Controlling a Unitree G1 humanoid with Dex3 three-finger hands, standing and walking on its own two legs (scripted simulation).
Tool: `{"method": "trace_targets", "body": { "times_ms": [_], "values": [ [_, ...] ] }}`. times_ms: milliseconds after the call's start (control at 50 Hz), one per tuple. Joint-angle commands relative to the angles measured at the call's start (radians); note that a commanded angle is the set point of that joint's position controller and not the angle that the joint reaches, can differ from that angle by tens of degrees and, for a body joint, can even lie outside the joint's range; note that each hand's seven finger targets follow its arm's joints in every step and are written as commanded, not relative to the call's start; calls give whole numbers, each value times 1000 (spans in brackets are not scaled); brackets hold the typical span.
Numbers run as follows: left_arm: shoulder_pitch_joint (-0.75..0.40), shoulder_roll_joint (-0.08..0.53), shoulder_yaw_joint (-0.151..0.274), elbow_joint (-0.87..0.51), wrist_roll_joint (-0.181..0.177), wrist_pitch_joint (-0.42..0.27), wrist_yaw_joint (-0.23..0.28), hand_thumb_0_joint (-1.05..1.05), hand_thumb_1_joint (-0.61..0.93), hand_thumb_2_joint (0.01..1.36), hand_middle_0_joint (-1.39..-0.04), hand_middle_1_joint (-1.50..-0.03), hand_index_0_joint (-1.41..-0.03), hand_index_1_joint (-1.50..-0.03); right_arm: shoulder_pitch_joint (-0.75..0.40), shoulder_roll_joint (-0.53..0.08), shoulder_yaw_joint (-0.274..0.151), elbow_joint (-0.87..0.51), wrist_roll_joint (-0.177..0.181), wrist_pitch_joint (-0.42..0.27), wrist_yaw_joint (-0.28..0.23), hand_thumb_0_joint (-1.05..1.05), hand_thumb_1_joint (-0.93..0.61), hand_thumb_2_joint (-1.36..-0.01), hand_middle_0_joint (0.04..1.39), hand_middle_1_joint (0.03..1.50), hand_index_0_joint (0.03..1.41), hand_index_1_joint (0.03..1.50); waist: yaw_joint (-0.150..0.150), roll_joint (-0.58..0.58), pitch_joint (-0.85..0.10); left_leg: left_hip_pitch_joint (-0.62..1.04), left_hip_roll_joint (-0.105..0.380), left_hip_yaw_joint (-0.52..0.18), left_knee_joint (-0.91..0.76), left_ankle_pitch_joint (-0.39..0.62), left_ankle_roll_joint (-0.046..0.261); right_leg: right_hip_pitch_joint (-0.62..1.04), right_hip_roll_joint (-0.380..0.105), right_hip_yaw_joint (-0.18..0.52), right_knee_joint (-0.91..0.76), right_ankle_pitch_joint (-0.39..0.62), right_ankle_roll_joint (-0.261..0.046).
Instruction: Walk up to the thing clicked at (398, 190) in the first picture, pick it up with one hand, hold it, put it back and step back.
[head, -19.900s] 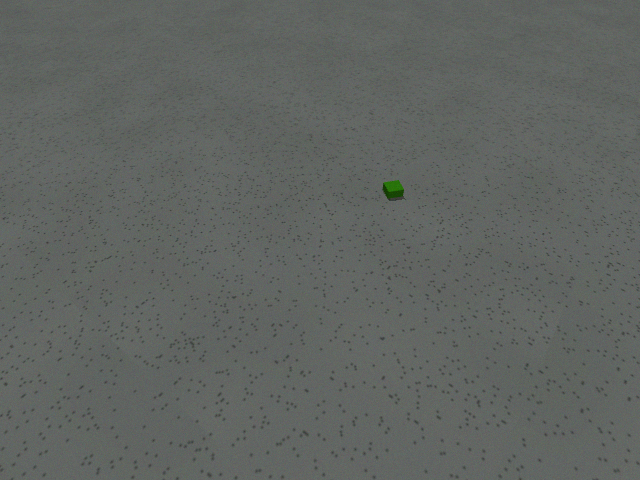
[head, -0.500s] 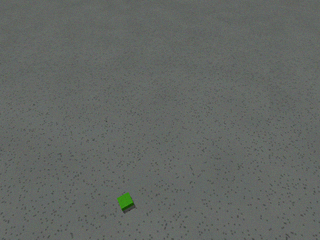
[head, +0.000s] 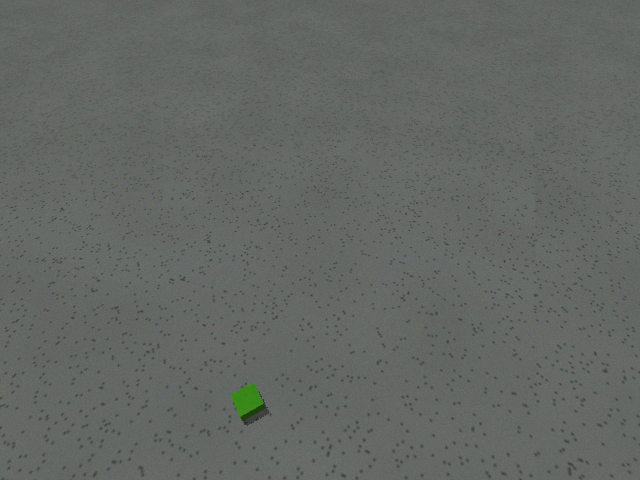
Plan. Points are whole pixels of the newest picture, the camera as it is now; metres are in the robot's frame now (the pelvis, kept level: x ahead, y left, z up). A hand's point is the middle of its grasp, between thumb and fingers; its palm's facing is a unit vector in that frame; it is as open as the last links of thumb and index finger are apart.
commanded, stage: stand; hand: left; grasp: from above
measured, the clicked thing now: (248, 401) +0.49 +0.25 -0.76
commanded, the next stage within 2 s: rise first in 0.62 s
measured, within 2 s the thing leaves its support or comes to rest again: neither
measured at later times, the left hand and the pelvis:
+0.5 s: hand out of the picture +0.07 +0.25 -0.16, palm faces -0.02 -0.94 -0.34, open 7.4 cm; pelvis +0.00 +0.00 +0.00, yaw +0 degrees
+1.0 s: hand out of the picture +0.16 +0.25 -0.17, palm faces -0.03 -0.94 -0.35, open 9.5 cm; pelvis -0.02 +0.01 -0.02, yaw -2 degrees
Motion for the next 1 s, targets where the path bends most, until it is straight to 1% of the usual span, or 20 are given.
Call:
{"method": "trace_targets", "body": {
  "times_ms": [0, 200, 320, 420, 540, 600, 680, 700, 720, 740, 760, 780, 820, 860, 880, 900, 920, 940, 960, 980],
  "values": [
    [-39, 225, 38, -65, -3, -21, 18, 0, 900, 900, -200, -300, -200, -301, -30, -214, -42, -58, -4, -26, -12, 0, -900, -900, 200, 300, 200, 300, 4, -6, -101, 5, 108, -56, -31, 227, 42, 37, -113, 90, -39, 180, -30],
    [-39, 222, 39, -61, -3, -17, 16, 0, 900, 900, -200, -300, -200, -301, -26, -213, -44, -53, -4, -24, -11, 0, -900, -900, 200, 300, 200, 300, 2, 1, -54, -18, 100, -59, -54, 137, 39, 7, -107, 96, -61, 96, -31],
    [-41, 222, 38, -66, -3, -20, 17, 0, 900, 900, -200, -300, -200, -301, -29, -211, -44, -59, -3, -27, -12, 0, -900, -900, 200, 300, 200, 300, 3, -6, -92, 4, 106, -52, -33, 221, 41, 37, -116, 100, -47, 190, -34],
    [-41, 221, 37, -65, -4, -20, 19, 0, 900, 900, -200, -300, -200, -301, -30, -209, -44, -63, -2, -26, -12, 0, -900, -900, 200, 300, 200, 300, 2, -16, -85, 13, 109, -55, -35, 246, 40, 28, -111, 91, -44, 199, -33],
    [-40, 223, 39, -65, 0, -17, 20, 0, 900, 900, -200, -300, -200, -301, -34, -210, -46, -63, -4, -22, -14, 0, -900, -900, 200, 300, 200, 300, 1, -10, -78, 4, 108, -56, -43, 183, 42, 20, -107, 89, -52, 136, -32],
    [-35, 224, 39, -63, -3, -19, 18, 0, 900, 900, -200, -300, -200, -301, -33, -211, -46, -63, -3, -23, -13, 0, -900, -900, 200, 300, 200, 300, 5, -8, -75, 5, 108, -54, -39, 208, 44, 25, -109, 95, -51, 165, -31],
    [-35, 225, 39, -65, -2, -20, 19, 0, 900, 900, -200, -300, -200, -301, -28, -210, -45, -65, -4, -24, -11, 0, -900, -900, 200, 300, 200, 300, 1, -7, -71, 3, 106, -53, -47, 188, 40, 14, -106, 93, -55, 141, -30],
    [-38, 226, 39, -66, -2, -20, 18, 0, 858, 847, -188, -380, -194, -381, -31, -210, -46, -63, -3, -25, -12, 0, -871, -900, 201, 304, 201, 304, 0, -8, -65, 8, 107, -55, -47, 193, 38, 8, -108, 98, -57, 145, -32],
    [-389, 49, 38, -417, -55, -115, 31, 0, 778, 927, -263, -460, -220, -461, -43, -44, -17, -344, 62, -75, -32, 0, -951, -926, 202, 299, 200, 299, -120, 40, -27, -98, -29, 101, 25, -3, 30, -227, 10, 28, 7, 74, -18],
    [-466, 96, 54, -356, -54, -102, 36, 0, 698, 958, -224, -540, -181, -541, 15, -69, -17, -282, 63, -72, -40, 0, -966, -913, 199, 300, 199, 300, -90, 9, -50, -98, -35, 97, 34, -27, 35, -175, 10, 15, 10, 38, -16],
    [-299, 184, 119, -177, -32, -59, 42, 0, 618, 952, -201, -615, -166, -621, 42, -101, -30, -266, 59, -60, -45, 0, -956, -912, 199, 300, 199, 300, -71, -60, -25, -142, -37, 95, 53, -47, 41, -189, 20, 2, 13, -1, -19],
    [-229, 201, 143, -130, -18, -46, 29, 0, 538, 906, -198, -679, -184, -692, 44, -102, -45, -297, 56, -52, -43, 0, -941, -906, 199, 300, 200, 300, -37, -64, -33, -175, -27, 94, 89, -38, 39, -192, 24, -4, 48, -14, -20],
    [-305, 261, 169, -206, 17, -55, 15, 0, 378, 904, -136, -839, -148, -831, 67, -101, -74, -333, 42, -63, -53, 0, -922, -900, 199, 300, 200, 300, -29, -53, -171, -178, -27, 89, 148, 19, 40, -197, 21, 9, 117, 52, -17],
    [-195, 221, 175, -106, 71, -26, -5, 0, 218, 876, -129, -952, -163, -915, 94, -92, -90, -367, 27, -67, -46, 0, -951, -906, 200, 300, 200, 300, -31, -38, -233, -239, -33, 82, 223, 60, 37, -224, 19, 12, 201, 105, -18],
    [-132, 227, 204, -98, 96, -13, -8, 0, 138, 893, -104, -987, -139, -949, 99, -91, -103, -387, 19, -68, -38, 0, -948, -905, 200, 300, 200, 300, 6, -19, -271, -270, -40, 83, 256, 77, 35, -220, 18, 13, 233, 110, -22],
    [-76, 214, 217, -120, 105, 2, -3, 0, 58, 920, -94, -1009, -124, -976, 106, -82, -108, -411, 19, -69, -34, 0, -961, -908, 200, 300, 200, 300, 26, 9, -303, -273, -46, 86, 267, 90, 29, -212, 21, 15, 248, 108, -25],
    [-89, 228, 230, -206, 115, 15, 10, 0, -22, 927, -94, -1018, -120, -988, 104, -74, -108, -446, 22, -70, -31, 0, -952, -906, 200, 300, 200, 300, 43, 61, -350, -257, -48, 89, 259, 94, 23, -195, 22, 18, 247, 101, -29],
    [-89, 198, 220, -249, 112, 38, 24, 0, -100, 928, -80, -1035, -108, -1005, 99, -68, -108, -475, 23, -69, -29, 0, -936, -902, 200, 300, 200, 300, 38, 86, -355, -251, -46, 89, 252, 82, 19, -209, 25, 18, 246, 81, -29],
    [-58, 148, 187, -225, 116, 73, 32, 0, -180, 944, -63, -1063, -90, -1034, 87, -64, -101, -489, 26, -69, -26, 0, -925, -899, 200, 300, 200, 300, 28, 74, -291, -282, -41, 83, 248, 59, 14, -245, 33, 10, 242, 50, -31],
    [-98, 139, 174, -244, 125, 103, 42, 0, -248, 958, -59, -1067, -81, -1042, 69, -66, -98, -510, 28, -70, -24, 0, -919, -898, 200, 300, 200, 300, 12, 46, -247, -315, -34, 77, 255, 26, 14, -283, 37, 5, 244, 17, -31]
  ]
}}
